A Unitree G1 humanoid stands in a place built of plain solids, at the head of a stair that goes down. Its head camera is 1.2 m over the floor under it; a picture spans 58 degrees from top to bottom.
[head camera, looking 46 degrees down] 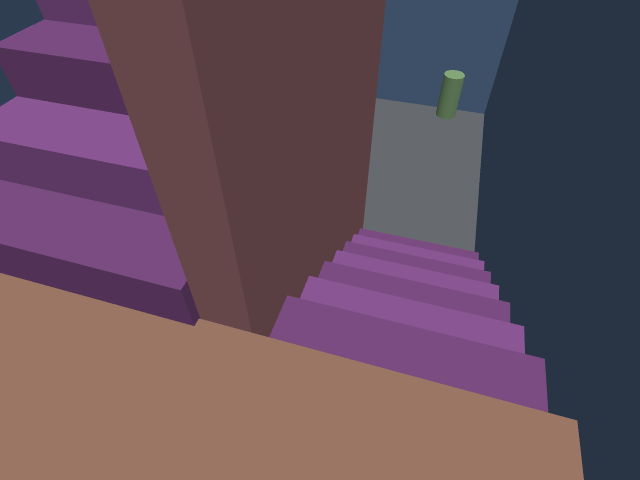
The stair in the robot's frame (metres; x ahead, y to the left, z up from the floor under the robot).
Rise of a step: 0.19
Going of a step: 0.27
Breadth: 0.97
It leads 17 degrees to the right of straight ahead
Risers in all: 8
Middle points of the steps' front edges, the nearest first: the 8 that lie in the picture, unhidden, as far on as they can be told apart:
0.61 -0.24 0.00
0.90 -0.33 -0.19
1.16 -0.41 -0.38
1.41 -0.49 -0.57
1.67 -0.56 -0.76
1.93 -0.64 -0.95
2.19 -0.72 -1.14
2.45 -0.80 -1.34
